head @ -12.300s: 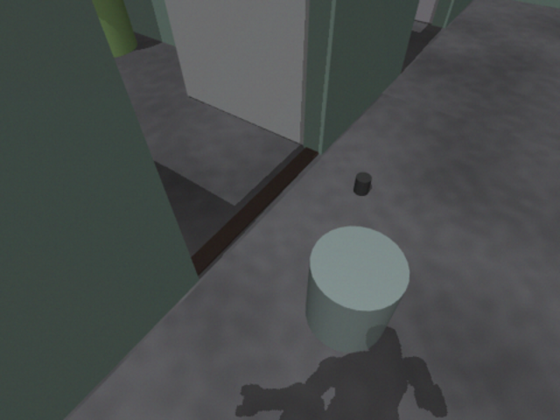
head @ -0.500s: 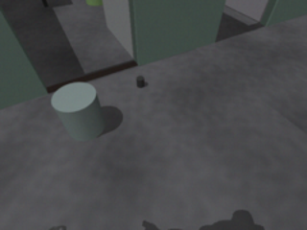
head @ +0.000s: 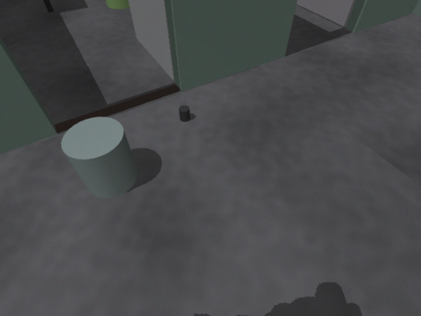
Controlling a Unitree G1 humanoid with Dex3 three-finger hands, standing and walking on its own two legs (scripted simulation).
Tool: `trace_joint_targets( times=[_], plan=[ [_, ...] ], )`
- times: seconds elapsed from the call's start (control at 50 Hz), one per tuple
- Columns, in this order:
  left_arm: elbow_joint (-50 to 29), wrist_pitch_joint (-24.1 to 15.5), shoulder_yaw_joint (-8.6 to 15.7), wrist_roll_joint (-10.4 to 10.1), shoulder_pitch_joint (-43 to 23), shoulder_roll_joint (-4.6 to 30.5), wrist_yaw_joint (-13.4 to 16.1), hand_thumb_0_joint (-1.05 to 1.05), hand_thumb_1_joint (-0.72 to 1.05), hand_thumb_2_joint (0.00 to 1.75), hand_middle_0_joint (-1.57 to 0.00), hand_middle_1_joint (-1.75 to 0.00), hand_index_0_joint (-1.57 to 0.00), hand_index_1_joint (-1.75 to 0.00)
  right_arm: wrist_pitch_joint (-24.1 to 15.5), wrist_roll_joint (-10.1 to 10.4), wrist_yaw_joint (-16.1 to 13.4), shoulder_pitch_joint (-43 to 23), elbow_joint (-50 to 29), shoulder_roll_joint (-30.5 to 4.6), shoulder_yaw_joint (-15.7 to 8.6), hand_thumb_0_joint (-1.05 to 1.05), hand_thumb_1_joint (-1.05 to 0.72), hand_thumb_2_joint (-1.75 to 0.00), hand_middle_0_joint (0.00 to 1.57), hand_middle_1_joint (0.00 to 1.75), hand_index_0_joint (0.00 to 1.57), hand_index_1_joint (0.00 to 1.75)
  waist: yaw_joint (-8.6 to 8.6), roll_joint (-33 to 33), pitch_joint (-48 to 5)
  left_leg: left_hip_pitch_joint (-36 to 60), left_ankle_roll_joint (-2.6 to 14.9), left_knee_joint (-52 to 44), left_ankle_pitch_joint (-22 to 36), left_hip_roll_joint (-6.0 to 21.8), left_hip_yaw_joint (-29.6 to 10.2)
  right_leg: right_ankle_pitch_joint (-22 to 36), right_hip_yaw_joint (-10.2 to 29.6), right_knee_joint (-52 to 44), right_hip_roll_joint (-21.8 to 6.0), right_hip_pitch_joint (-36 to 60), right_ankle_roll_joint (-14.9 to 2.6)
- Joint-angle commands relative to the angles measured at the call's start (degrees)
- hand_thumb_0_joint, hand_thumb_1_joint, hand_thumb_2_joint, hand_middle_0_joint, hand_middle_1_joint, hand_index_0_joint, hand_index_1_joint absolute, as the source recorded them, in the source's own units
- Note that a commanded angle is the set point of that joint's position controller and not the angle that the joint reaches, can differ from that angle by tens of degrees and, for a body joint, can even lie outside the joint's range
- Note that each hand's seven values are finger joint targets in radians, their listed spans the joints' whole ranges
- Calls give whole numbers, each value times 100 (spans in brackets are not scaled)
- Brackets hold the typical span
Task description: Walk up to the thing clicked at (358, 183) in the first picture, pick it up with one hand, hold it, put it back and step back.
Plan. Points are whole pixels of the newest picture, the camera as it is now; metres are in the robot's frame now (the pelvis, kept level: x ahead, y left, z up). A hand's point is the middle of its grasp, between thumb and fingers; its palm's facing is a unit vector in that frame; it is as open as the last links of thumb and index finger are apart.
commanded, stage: stand
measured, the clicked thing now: (184, 113) +1.51 +0.24 -0.74
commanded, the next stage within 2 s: none
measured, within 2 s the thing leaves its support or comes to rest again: neither
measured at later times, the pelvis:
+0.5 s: pelvis +0.01 -0.01 +0.00, yaw -1 degrees
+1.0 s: pelvis +0.02 -0.01 +0.00, yaw -1 degrees
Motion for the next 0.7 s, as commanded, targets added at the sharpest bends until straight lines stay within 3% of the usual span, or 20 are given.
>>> trace_joint_targets(
  times=[0.0, 0.06, 0.08, 0.3, 0.38, 0.52, 0.68],
  plan=[
    [-396, -182, 233, -2, -338, 1258, 72, 0, 90, 90, -20, -30, -20, -30, -143, -8, -99, -344, -329, -1250, -236, 0, -90, -90, 20, 30, 20, 30, -70, 1, -614, 239, 173, -258, 561, 660, -513, 227, 570, -375, -580, 41, -230],
    [-389, -157, 246, 1, -329, 1253, 75, 0, 90, 90, -20, -30, -20, -30, -139, -10, -105, -304, -299, -1249, -224, 0, -90, -90, 20, 30, 20, 30, -66, 27, -572, 39, 155, -351, 465, 663, -523, 221, 528, -323, -558, 182, -223],
    [-386, -160, 238, -3, -277, 1221, 80, 0, 90, 90, -20, -30, -20, -30, -145, -7, -105, -374, -319, -1221, -219, 0, -90, -90, 20, 30, 20, 30, -21, -30, -573, 179, 151, -283, 734, 671, -515, 348, 548, -335, -580, 103, -234],
    [-435, -167, 258, 1, -288, 1218, 84, 0, 90, 90, -20, -30, -20, -30, -138, 1, -115, -219, -294, -1245, -191, 0, -90, -90, 20, 30, 20, 30, -86, -4, -615, 315, 130, -235, 950, 698, -413, 592, 563, -392, -572, 123, -208],
    [-438, -146, 263, -10, -322, 1217, 71, 0, 90, 90, -20, -30, -20, -30, -126, -13, -110, -239, -293, -1239, -172, 0, -90, -90, 20, 30, 20, 30, -75, 64, -431, 156, 88, -351, 538, 666, -428, 261, 568, -436, -546, 43, -203],
    [-461, -154, 268, 0, -302, 1175, 75, 0, 90, 90, -20, -30, -20, -30, -158, -7, -129, -238, -313, -1279, -177, 0, -90, -90, 20, 30, 20, 30, -58, 78, -669, 361, 124, -219, 1195, 740, -400, 820, 554, -379, -570, 220, -199],
    [-462, -144, 275, -4, -324, 1201, 78, 0, 90, 90, -20, -30, -20, -30, -138, -7, -131, -200, -323, -1252, -148, 0, -90, -90, 20, 30, 20, 30, -82, 41, -597, 383, 99, -256, 1113, 743, -365, 795, 559, -416, -553, 193, -205]
  ],
)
